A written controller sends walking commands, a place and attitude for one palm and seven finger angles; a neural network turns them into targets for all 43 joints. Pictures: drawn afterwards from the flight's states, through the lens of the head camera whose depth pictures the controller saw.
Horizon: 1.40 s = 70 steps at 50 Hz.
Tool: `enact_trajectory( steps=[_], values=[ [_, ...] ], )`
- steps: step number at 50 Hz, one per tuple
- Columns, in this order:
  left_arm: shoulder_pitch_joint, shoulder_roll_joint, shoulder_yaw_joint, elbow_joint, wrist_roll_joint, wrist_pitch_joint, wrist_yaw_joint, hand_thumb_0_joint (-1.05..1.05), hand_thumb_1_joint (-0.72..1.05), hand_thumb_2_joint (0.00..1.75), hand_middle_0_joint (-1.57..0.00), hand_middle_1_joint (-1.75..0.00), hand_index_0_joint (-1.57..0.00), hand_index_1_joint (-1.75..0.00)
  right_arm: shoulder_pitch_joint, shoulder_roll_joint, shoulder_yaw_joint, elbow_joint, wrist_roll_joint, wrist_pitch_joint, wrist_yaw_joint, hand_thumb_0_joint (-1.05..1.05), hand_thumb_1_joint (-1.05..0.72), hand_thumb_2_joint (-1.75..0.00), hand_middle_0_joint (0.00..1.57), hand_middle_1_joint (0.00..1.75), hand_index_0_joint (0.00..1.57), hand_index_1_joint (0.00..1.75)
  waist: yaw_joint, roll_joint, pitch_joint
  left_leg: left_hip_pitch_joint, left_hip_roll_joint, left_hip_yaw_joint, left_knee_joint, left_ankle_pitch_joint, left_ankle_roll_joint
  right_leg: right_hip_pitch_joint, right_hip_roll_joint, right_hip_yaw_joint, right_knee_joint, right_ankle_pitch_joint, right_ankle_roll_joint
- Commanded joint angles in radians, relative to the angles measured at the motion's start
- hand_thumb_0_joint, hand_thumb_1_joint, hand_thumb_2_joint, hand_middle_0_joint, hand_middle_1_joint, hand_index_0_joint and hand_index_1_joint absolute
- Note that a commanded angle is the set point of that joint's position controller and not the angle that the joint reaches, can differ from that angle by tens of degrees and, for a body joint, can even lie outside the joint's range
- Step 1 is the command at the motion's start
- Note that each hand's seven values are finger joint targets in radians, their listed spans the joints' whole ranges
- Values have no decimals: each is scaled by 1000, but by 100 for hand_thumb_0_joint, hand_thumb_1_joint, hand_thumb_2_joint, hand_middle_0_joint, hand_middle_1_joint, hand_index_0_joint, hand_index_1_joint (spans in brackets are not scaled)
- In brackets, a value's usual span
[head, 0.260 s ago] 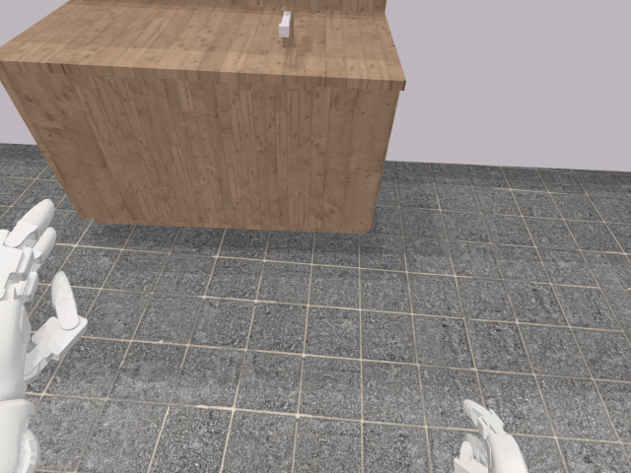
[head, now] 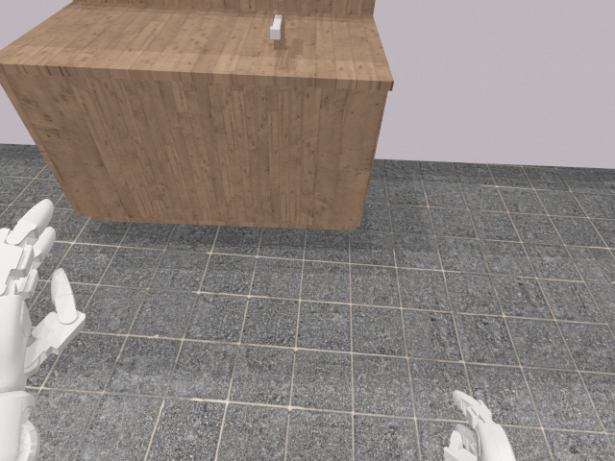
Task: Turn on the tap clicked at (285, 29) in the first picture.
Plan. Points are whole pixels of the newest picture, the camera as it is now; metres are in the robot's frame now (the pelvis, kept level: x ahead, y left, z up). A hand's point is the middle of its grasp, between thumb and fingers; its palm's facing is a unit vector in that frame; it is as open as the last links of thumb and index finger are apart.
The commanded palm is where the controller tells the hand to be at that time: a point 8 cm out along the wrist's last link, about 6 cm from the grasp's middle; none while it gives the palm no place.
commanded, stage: look at it before walking up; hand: left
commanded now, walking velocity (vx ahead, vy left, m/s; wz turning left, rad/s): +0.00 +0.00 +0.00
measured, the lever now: (275, 33) +1.20 +0.17 +0.08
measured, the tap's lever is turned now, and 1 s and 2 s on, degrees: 0 0 0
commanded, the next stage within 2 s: walk to a spot facing it in 0.14 s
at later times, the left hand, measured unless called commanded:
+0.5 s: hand (65, 313) +0.21 +0.25 +0.16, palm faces +0.44 -0.81 -0.38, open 7.5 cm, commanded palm +0.15 +0.29 +0.18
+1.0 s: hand (123, 227) +0.32 +0.24 +0.16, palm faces +0.47 -0.72 -0.51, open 7.5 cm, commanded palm +0.25 +0.28 +0.18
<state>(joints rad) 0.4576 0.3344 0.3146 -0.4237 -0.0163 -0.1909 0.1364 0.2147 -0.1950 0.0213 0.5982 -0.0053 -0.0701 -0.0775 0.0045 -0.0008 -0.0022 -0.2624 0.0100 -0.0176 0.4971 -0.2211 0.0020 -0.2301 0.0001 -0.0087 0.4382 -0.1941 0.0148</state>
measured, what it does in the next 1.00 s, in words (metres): walks ahead: right foot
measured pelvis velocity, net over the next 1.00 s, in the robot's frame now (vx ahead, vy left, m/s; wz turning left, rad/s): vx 0.14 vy -0.02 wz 0.17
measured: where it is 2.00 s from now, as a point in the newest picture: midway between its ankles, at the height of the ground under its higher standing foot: (299, 413)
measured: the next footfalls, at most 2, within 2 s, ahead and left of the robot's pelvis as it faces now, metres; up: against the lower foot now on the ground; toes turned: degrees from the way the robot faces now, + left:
right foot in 0.96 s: +0.24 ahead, -0.11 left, +0.00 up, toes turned -2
left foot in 1.40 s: +0.35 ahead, +0.16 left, +0.00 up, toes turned +29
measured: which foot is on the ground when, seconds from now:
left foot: down 0.00-0.96, up 0.98-1.00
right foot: down 0.00-0.60, up 0.62-0.94, down 0.96-1.00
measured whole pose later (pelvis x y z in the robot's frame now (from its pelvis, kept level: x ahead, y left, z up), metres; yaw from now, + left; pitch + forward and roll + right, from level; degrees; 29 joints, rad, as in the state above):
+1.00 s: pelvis +0.14 -0.02 -0.02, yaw +10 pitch +0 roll -1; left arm 0.46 0.41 0.37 -0.49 0.00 -0.21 0.12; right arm 0.23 -0.17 0.00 0.66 -0.01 -0.07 -0.07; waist -0.02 0.05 0.04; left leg -0.27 0.03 -0.07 0.91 -0.49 0.01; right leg -0.36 -0.05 -0.21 0.64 -0.26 -0.04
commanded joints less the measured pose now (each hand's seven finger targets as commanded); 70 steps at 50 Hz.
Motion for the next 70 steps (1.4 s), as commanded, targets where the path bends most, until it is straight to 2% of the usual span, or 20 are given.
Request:
enact_trajectory(
  steps=[1,12,19,25,27,29,30,32,34,37,45,47,48,49,56,64,67,68,69,70],
  values=[
    [-79,164,102,-230,-4,-65,21,0,90,90,-20,-30,-20,-30,-94,-122,-43,-155,5,-56,-8,0,-90,-90,20,30,20,30,2,59,-104,-43,49,-20,-112,69,6,95,-28,37,-55,66,-9],
    [-75,163,106,-208,-5,-65,20,0,90,90,-20,-30,-20,-30,-96,-126,-46,-155,6,-59,-8,0,-90,-90,20,30,20,30,2,49,-80,-56,49,-17,-126,-15,6,65,-28,47,-76,3,-9],
    [-92,171,111,-236,10,-50,39,0,90,90,-20,-30,-20,-30,-88,-124,-49,-153,-2,-46,-21,0,-90,-90,20,30,20,30,-12,55,-18,-189,59,-100,-88,-453,69,-26,-82,65,-21,-466,-53],
    [-87,202,150,-257,3,-72,53,0,90,90,-20,-30,-20,-30,-58,-109,-52,-125,1,-57,-15,0,-90,-90,20,30,20,30,-10,-113,-97,-281,1,24,190,-143,43,183,-263,212,7,-224,-144],
    [-72,190,145,-230,0,-70,49,0,90,90,-20,-30,-20,-30,-56,-107,-54,-119,3,-54,-12,0,-90,-90,20,30,20,30,-18,-74,-69,-146,10,43,115,-248,36,17,-277,189,3,-398,-138],
    [-87,168,117,-265,-1,-68,36,0,90,90,-20,-30,-20,-30,-52,-128,-48,-125,5,-44,-16,0,-90,-90,20,30,20,30,-45,174,46,-27,97,-167,-110,-351,99,-231,-92,-13,249,-440,-50],
    [-118,159,111,-293,3,-83,37,0,90,90,-20,-30,-20,-30,-51,-135,-48,-120,8,-50,-17,0,-90,-90,20,30,20,30,-56,377,56,31,257,-495,-239,-334,185,-346,17,-113,503,-367,2],
    [-198,204,118,-285,30,-109,39,0,90,90,-20,-30,-20,-30,-45,-105,-46,-90,-19,-75,-10,0,-90,-90,20,30,20,30,-56,225,70,169,359,-706,-246,-47,255,-533,-52,15,722,-375,-9],
    [-172,185,105,-281,22,-103,32,0,90,90,-20,-30,-20,-30,-35,-123,-63,-76,-11,-78,2,0,-90,-90,20,30,20,30,-37,120,3,274,328,-540,-147,237,258,-553,-66,22,720,-366,1],
    [-46,162,110,-284,6,-92,22,0,90,90,-20,-30,-20,-30,-30,-123,-68,-82,2,-84,13,0,-90,-90,20,30,20,30,-16,197,-51,253,234,-297,-137,261,219,-452,-61,-50,608,-249,13],
    [2,202,178,-266,-3,-86,15,0,90,90,-20,-30,-20,-30,-66,-105,-58,-91,-10,-68,2,0,-90,-90,20,30,20,30,0,195,-103,20,176,-107,5,298,137,80,9,-202,82,-77,9],
    [-23,218,176,-243,10,-70,16,0,90,90,-20,-30,-20,-30,-60,-81,-62,-89,3,-53,1,0,-90,-90,20,30,20,30,8,-79,-196,-204,90,-7,384,113,86,390,-197,38,-15,-88,-68],
    [-40,272,222,-235,9,-62,23,0,90,90,-20,-30,-20,-30,-88,-81,-67,-116,4,-49,-2,0,-90,-90,20,30,20,30,11,-309,-229,-450,-34,43,695,-286,37,500,-456,468,-75,26,-181],
    [-61,274,238,-224,-1,-69,28,0,90,90,-20,-30,-20,-30,-111,-108,-71,-118,-3,-48,-8,0,-90,-90,20,30,20,30,15,-247,-179,-489,-6,-44,845,-319,21,403,-526,522,-143,8,-200],
    [-41,209,170,-265,1,-98,11,0,90,90,-20,-30,-20,-30,-122,-106,-61,-111,-2,9,13,0,-90,-90,20,30,20,30,-13,-98,23,-426,130,24,734,-85,-28,44,-378,-16,-175,46,-139],
    [-59,213,175,-372,0,-72,62,0,90,90,-20,-30,-20,-30,-85,-85,-77,-180,-4,-14,0,0,-90,-90,20,30,20,30,32,-137,-27,-242,77,223,239,-58,-4,157,-371,-130,-70,322,-135],
    [-56,196,161,-363,-5,-63,74,0,90,90,-20,-30,-20,-30,-42,-85,-85,-181,0,-15,-10,0,-90,-90,20,30,20,30,-18,-92,-127,1,-22,300,65,11,7,143,-329,-226,219,499,-85],
    [-83,210,166,-396,-7,-72,76,0,90,90,-20,-30,-20,-30,-34,-89,-87,-190,1,-16,-15,0,-90,-90,20,30,20,30,-42,-33,-191,162,-28,284,11,56,28,74,-284,-260,419,499,-43],
    [-92,216,178,-415,-4,-87,75,0,90,90,-20,-30,-20,-30,-47,-107,-92,-196,2,-16,-16,0,-90,-90,20,30,20,30,-48,148,-250,340,95,53,-24,117,98,-94,-211,-243,659,191,-2],
    [-88,213,184,-427,-18,-99,73,0,90,90,-20,-30,-20,-30,-61,-122,-85,-202,-1,-25,-7,0,-90,-90,20,30,20,30,-23,380,-253,436,386,-427,-85,445,255,-335,-65,-158,891,-404,33]
  ],
)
